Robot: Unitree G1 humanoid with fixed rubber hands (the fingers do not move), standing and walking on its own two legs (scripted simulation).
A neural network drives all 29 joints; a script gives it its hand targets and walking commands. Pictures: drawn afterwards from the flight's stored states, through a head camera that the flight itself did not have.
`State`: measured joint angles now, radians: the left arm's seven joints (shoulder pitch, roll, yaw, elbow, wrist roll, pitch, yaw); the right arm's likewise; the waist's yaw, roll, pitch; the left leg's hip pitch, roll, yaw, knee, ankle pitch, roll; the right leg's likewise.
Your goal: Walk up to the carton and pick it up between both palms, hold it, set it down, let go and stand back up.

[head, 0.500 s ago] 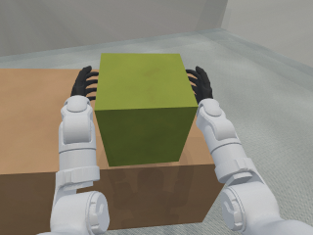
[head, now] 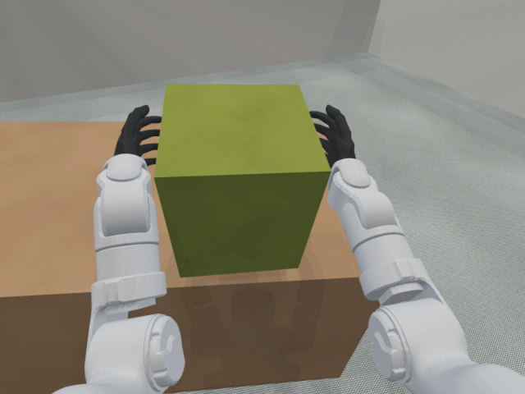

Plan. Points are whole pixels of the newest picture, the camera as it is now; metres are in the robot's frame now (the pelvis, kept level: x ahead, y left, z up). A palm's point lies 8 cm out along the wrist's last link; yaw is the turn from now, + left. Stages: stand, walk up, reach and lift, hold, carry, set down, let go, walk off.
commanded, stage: reach and lift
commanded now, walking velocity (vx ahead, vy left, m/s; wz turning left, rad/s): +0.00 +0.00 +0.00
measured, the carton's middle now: (237, 183) +0.40 +0.01 +0.14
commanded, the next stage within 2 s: hold in 0.04 s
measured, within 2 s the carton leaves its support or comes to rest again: neither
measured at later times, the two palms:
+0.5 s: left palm (121, 152) +0.36 +0.16 +0.24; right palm (341, 148) +0.36 -0.14 +0.23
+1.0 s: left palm (122, 154) +0.36 +0.16 +0.24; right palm (340, 149) +0.36 -0.14 +0.23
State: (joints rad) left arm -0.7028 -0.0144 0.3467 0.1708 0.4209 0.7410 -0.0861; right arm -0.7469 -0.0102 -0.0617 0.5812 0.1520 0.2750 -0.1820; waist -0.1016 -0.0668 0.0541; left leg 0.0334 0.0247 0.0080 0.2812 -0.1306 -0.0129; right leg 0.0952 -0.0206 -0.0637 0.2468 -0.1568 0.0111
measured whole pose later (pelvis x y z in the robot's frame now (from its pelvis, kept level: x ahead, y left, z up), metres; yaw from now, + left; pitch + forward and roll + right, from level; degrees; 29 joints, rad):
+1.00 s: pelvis +0.00 -0.01 +0.00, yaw +0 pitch -11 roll +0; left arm -0.69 -0.01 0.36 0.05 0.45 0.83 -0.14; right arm -0.75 -0.01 -0.01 0.49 0.21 0.35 -0.23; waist -0.11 -0.07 0.05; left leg 0.05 0.04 0.00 0.28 -0.13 -0.02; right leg 0.12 -0.01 -0.07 0.24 -0.16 0.00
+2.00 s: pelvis +0.00 -0.01 +0.00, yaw +0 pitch -11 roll +0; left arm -0.70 -0.01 0.37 0.06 0.45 0.83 -0.15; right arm -0.76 -0.01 -0.01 0.49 0.21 0.36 -0.23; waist -0.10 -0.07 0.05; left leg 0.05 0.04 0.00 0.28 -0.13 -0.02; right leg 0.12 -0.01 -0.07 0.24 -0.16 0.00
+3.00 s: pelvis +0.00 -0.01 +0.00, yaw +0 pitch -11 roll +0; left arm -0.70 -0.01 0.37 0.06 0.45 0.83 -0.15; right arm -0.76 -0.01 -0.01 0.50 0.21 0.36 -0.23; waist -0.10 -0.07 0.05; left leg 0.05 0.04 0.00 0.28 -0.13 -0.02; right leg 0.12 -0.01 -0.07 0.24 -0.16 0.00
